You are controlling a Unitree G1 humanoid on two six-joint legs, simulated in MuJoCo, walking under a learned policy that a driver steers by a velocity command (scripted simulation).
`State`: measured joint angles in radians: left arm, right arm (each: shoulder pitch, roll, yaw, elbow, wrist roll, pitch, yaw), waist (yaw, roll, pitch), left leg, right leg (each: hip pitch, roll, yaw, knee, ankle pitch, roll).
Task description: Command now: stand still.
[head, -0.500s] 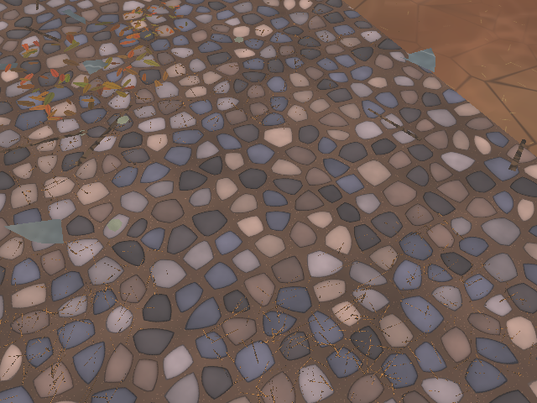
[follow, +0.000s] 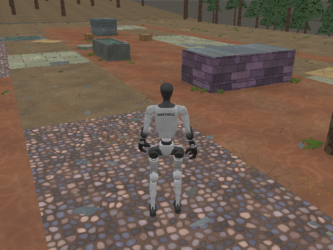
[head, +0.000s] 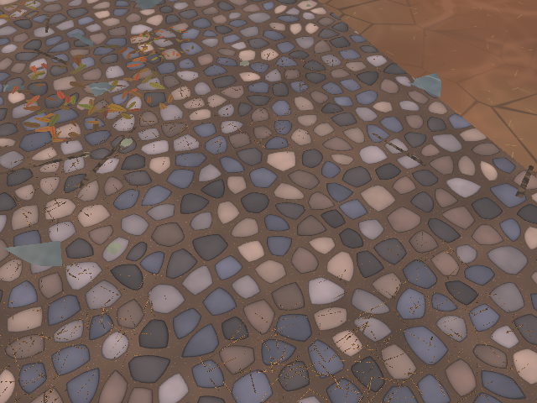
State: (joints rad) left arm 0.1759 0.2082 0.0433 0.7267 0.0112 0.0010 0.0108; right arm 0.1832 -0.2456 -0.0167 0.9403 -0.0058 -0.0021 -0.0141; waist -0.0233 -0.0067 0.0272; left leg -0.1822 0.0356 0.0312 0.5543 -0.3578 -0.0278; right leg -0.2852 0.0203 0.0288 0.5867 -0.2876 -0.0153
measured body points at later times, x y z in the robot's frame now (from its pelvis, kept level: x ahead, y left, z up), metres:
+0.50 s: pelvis +0.00 +0.01 +0.00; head +0.00 +0.00 +0.45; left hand +0.08 +0.26 -0.14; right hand +0.01 -0.25 -0.15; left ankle -0.04 +0.13 -0.73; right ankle +0.01 -0.11 -0.73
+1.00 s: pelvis +0.16 -0.01 +0.01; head +0.18 -0.01 +0.46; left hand +0.07 +0.23 -0.13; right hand +0.36 -0.24 -0.10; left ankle +0.33 +0.14 -0.69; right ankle +0.03 -0.11 -0.73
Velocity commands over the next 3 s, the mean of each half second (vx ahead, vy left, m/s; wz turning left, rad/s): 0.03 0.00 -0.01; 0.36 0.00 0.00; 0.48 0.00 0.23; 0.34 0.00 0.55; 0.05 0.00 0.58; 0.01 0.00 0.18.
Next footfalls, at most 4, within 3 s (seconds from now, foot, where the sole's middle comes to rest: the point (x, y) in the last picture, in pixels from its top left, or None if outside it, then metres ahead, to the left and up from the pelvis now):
1.12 left None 0.43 0.13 -0.77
1.66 right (294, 321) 0.73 -0.05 -0.77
2.12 left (192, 319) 0.74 0.22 -0.77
2.54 right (266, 281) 0.85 0.02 -0.77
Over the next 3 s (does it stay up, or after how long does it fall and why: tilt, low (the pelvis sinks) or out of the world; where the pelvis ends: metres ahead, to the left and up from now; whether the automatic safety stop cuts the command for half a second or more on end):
stays up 0.72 0.07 0.01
